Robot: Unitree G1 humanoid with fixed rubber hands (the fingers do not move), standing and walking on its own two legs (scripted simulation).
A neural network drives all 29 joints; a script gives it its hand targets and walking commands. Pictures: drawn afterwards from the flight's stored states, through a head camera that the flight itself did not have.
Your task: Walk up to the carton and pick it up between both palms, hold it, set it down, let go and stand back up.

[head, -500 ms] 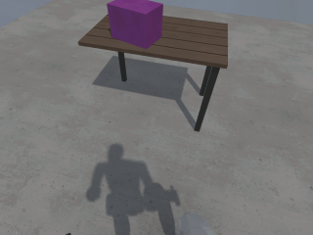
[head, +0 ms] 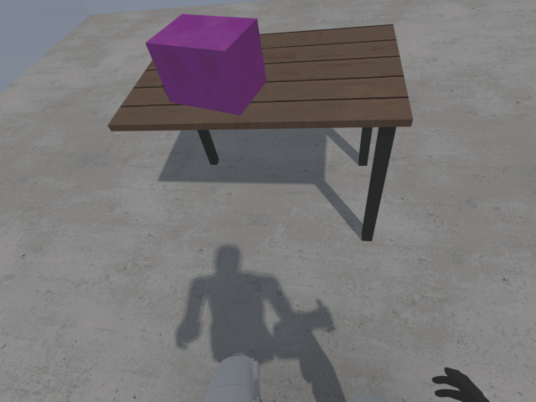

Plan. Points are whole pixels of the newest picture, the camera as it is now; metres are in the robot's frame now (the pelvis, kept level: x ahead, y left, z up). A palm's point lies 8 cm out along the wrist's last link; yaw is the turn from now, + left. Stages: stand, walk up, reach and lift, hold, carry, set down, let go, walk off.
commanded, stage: walk up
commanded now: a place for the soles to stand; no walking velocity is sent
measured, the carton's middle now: (210, 63) +0.99 +0.20 +0.00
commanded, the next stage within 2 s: none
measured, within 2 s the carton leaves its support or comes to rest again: neither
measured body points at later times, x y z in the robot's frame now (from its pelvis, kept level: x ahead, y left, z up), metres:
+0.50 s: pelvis +0.18 +0.14 +0.01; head +0.20 +0.13 +0.45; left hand +0.33 +0.38 -0.10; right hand +0.16 -0.13 -0.12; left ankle +0.19 +0.22 -0.72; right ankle +0.26 +0.02 -0.68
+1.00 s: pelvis +0.34 +0.24 -0.01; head +0.36 +0.22 +0.43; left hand +0.42 +0.52 -0.11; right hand +0.44 -0.04 -0.13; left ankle +0.47 +0.40 -0.71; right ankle +0.31 +0.04 -0.72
